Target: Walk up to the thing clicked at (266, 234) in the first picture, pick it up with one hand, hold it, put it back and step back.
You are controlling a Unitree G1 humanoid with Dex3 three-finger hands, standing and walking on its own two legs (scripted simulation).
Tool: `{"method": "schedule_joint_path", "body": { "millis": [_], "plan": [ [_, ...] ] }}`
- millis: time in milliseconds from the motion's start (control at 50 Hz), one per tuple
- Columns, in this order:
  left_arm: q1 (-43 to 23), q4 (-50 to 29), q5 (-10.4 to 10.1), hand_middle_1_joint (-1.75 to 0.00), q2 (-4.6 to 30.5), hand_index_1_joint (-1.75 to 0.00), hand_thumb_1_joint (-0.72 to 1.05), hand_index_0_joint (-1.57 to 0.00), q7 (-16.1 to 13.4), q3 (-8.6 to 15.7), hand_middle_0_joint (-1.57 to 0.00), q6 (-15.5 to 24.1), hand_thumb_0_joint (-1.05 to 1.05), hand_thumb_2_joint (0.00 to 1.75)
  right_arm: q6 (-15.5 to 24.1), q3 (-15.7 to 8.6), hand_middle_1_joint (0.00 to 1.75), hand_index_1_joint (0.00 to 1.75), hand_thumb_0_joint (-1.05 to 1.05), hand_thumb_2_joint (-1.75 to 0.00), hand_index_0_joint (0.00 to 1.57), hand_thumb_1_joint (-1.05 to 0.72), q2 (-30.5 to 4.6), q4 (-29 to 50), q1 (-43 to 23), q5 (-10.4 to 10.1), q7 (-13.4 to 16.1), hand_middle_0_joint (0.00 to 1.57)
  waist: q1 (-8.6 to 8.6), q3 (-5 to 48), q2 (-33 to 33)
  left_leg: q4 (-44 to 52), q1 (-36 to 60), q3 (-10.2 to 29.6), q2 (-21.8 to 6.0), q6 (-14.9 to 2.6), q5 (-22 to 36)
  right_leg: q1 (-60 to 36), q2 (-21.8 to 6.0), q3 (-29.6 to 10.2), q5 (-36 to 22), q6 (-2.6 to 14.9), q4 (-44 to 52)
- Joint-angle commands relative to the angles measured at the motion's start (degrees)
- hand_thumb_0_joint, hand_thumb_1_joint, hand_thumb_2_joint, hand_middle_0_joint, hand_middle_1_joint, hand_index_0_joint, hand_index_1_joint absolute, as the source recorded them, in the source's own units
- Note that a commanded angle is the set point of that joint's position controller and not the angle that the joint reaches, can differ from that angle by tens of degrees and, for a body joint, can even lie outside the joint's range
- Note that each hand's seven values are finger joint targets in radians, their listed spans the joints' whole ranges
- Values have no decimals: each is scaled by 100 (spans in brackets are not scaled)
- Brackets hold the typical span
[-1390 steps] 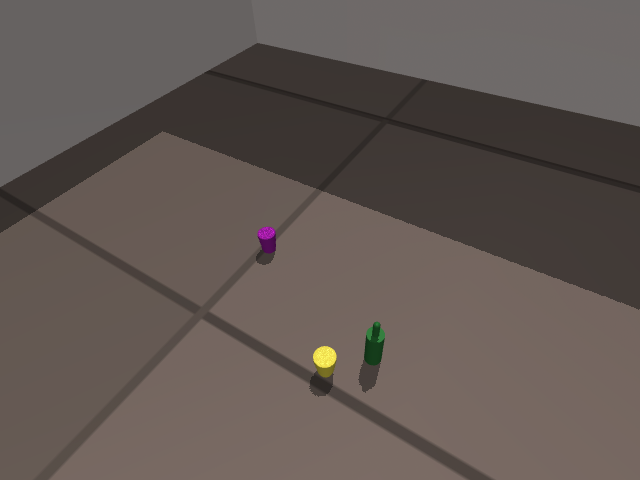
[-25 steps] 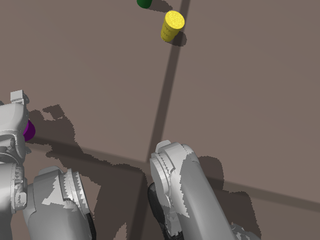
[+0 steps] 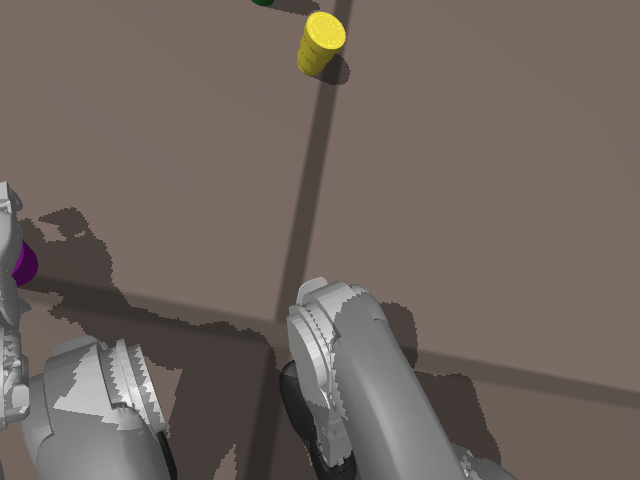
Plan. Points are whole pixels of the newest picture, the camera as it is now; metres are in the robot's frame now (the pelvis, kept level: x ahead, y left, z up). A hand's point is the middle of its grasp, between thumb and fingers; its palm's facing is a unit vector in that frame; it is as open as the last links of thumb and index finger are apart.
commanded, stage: rest palm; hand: left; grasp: from above
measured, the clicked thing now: (0, 260) +0.43 +0.30 -0.26
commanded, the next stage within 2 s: close in 0.38 s
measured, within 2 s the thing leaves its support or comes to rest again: neither
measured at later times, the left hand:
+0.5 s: hand out of the picture +0.41 +0.30 -0.23, palm faces -0.42 -0.15 -0.89, open 13.5 cm
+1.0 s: hand out of the picture +0.41 +0.29 -0.23, palm faces -0.44 -0.14 -0.89, open 12.9 cm
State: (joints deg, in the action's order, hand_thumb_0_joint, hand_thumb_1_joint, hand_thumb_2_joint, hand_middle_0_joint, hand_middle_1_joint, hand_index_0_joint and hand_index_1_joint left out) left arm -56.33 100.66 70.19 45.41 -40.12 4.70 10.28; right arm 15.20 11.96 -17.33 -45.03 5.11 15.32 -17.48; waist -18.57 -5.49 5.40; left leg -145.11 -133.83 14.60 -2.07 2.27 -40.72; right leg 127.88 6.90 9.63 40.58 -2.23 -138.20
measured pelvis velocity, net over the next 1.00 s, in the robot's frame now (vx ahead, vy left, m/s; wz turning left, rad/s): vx -0.01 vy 0.00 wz -0.01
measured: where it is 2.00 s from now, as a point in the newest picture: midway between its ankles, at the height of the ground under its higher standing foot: (248, 477)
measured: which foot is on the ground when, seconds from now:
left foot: down 0.00-1.00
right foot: down 0.00-1.00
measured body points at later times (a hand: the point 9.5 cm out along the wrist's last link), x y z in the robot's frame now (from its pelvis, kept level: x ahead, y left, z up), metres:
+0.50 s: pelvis +0.00 +0.00 +0.00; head +0.25 +0.12 +0.36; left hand +0.43 +0.30 -0.18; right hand +0.06 -0.24 -0.08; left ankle +0.07 +0.14 -0.27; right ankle +0.10 -0.11 -0.27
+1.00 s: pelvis -0.01 +0.00 +0.00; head +0.25 +0.11 +0.36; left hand +0.43 +0.30 -0.18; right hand +0.06 -0.25 -0.07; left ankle +0.07 +0.14 -0.27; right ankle +0.10 -0.11 -0.27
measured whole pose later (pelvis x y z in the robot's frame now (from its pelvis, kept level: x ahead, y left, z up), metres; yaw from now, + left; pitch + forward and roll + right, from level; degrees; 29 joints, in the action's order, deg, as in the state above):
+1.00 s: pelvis -0.01 +0.00 +0.00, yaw +0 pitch +27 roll -11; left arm -56.9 101.8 68.5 47.2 -40.0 2.6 10.0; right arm 14.2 14.6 -18.3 -41.5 5.0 15.0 -16.4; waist -19.4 -6.7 6.4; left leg -144.8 -132.9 14.8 -2.5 1.9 -40.1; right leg 127.0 7.3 9.8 39.5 -2.6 -137.4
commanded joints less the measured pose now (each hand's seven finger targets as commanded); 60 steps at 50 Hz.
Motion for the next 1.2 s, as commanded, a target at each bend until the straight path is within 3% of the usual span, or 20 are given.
{"method": "schedule_joint_path", "body": {
  "millis": [0,40,120,180,200,260,300,380,420,460,540,560,760,780,840,900,980,1080,1120,1180],
  "plan": [
    [-1263,-325,-45,-108,694,-106,-47,-9,-122,-183,-7,-10,0,97,124,-411,30,30,0,-90,20,-90,-1623,11,1066,-35,-20,20,-266,3274,-2163,1354,2475,-616,-69,-302,921,-1827,87,557,-1481,319,1370],
    [-1290,-462,-129,-108,900,-106,-48,-9,-145,-43,-7,3,0,98,117,-445,30,30,0,-90,20,-90,-1702,5,1048,-70,3,20,-134,3500,-2308,1392,2569,-611,-72,-294,1041,-1946,103,548,-1574,335,1397],
    [-1231,-322,-152,-107,816,-105,-48,-8,-77,-172,-7,-17,0,94,132,-367,30,30,0,-90,20,-90,-1702,74,1062,-57,-31,20,-246,3252,-2028,1326,2378,-614,-72,-336,975,-1957,108,540,-1543,301,1445],
    [-985,-357,-211,-109,1091,-107,-47,-9,-95,80,-7,-1,0,95,90,-384,30,30,0,-91,20,-91,-1722,45,1050,-89,12,20,-5,3552,-2232,1426,2507,-611,-83,-311,1012,-2120,144,504,-1506,333,1462],
    [-1011,-215,-163,-108,908,-106,-47,-9,-75,-86,-7,-17,0,96,102,-344,30,30,0,-91,20,-91,-1664,92,1052,-64,-13,20,-146,3349,-2110,1393,2444,-594,-82,-311,973,-2040,111,536,-1490,323,1410],
    [-1020,-270,-231,-110,951,-108,-45,-10,-82,-58,-9,1,0,99,70,-325,30,30,0,-90,20,-90,-1706,133,1050,-62,11,20,-163,3339,-1935,1328,2300,-627,-80,-364,910,-2105,154,478,-1466,292,1533],
    [-1029,-425,-250,-109,989,-108,-46,-10,-96,16,-8,34,0,98,55,-361,30,30,0,-90,20,-90,-1707,96,1008,-90,41,20,-46,3503,-2161,1454,2474,-584,-90,-305,966,-2050,146,547,-1460,337,1452],
    [-1013,-189,-139,-111,835,-110,-45,-11,-42,-229,-10,31,0,101,40,-311,30,30,0,-90,20,-90,-1684,208,946,-65,41,20,-221,3099,-1925,1376,2251,-568,-85,-342,748,-1887,144,538,-1328,321,1457],
    [-976,-411,-175,-109,1080,-107,-43,-11,-99,7,-10,67,0,98,15,-324,30,30,0,-90,20,-90,-1769,170,1039,-77,69,20,-61,3382,-2011,1401,2336,-599,-80,-340,887,-2058,161,518,-1399,310,1537],
    [-925,-229,-117,-107,905,-106,-44,-11,-37,-195,-11,20,0,99,37,-299,30,30,0,-90,20,-90,-1685,186,970,-79,52,20,-165,3104,-1970,1374,2275,-593,-88,-334,821,-1889,148,523,-1351,315,1453],
    [-994,-371,-147,-107,1025,-105,-31,-21,-94,-92,-19,0,0,92,-6,-327,30,30,0,-90,20,-90,-1746,217,958,-72,94,20,-81,3313,-2138,1498,2396,-535,-102,-296,767,-1922,151,536,-1270,351,1449],
    [-1082,-318,-117,-107,975,-104,-29,-23,-78,-177,-20,-26,0,91,-7,-305,30,30,0,-90,20,-90,-1704,253,986,-67,77,20,-185,3234,-2067,1421,2381,-549,-98,-314,788,-1936,153,518,-1336,332,1447],
    [-1223,-357,-134,-101,995,-99,-22,-28,-115,-143,-25,-54,0,88,-30,-298,30,30,0,-90,20,-90,-1736,260,1009,-95,125,20,-217,3152,-2083,1450,2338,-554,-106,-303,760,-1855,154,516,-1279,345,1465],
    [-1288,-261,-110,-100,990,-98,-21,-29,-101,-203,-26,-67,0,87,-27,-274,30,30,0,-90,20,-90,-1751,297,1022,-67,108,20,-297,3029,-2035,1417,2297,-550,-106,-314,752,-1828,139,527,-1298,334,1468],
    [-1257,-316,-163,-97,1058,-94,-18,-31,-113,-144,-28,-48,0,83,-62,-252,30,30,0,-90,20,-90,-1774,306,1041,-63,154,20,-268,3277,-2050,1405,2378,-553,-113,-315,878,-2032,157,495,-1412,323,1502],
    [-1268,-235,-154,-96,961,-94,-13,-35,-70,-273,-33,-44,0,83,-27,-230,30,30,0,-90,20,-90,-1797,376,971,-43,144,20,-352,2884,-1873,1413,2184,-529,-106,-327,584,-1757,128,555,-1141,321,1504],
    [-1082,-275,-224,-94,1034,-92,-11,-37,-29,-197,-35,-1,0,83,-37,-221,30,30,0,-90,20,-90,-1797,399,954,-73,182,20,-229,3054,-1838,1422,2226,-536,-100,-325,659,-1898,153,521,-1167,318,1557],
    [-1131,-285,-258,-92,965,-90,-5,-42,-21,-259,-41,32,0,84,-68,-208,30,30,0,-90,20,-90,-1774,421,1046,-52,212,20,-332,3090,-1751,1352,2168,-556,-92,-339,662,-2004,165,415,-1173,302,1616],
    [-1203,-314,-243,-88,965,-87,-2,-45,-2,-311,-43,48,0,81,-51,-201,30,30,0,-90,20,-90,-1775,429,1040,-82,208,20,-331,2997,-1715,1308,2150,-548,-89,-350,695,-1876,137,470,-1220,287,1606],
    [-1012,-215,-243,-88,1039,-86,1,-47,-64,-173,-46,45,0,81,-96,-183,30,30,0,-90,20,-90,-1769,419,1029,-69,225,20,-235,3119,-1786,1378,2203,-542,-102,-329,790,-2032,157,479,-1334,301,1571]
  ]
}}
